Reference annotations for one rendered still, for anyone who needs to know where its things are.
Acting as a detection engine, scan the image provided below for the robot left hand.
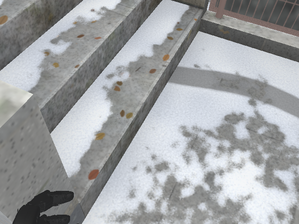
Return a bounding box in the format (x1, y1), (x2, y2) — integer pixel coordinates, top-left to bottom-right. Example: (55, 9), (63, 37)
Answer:
(12, 189), (78, 224)

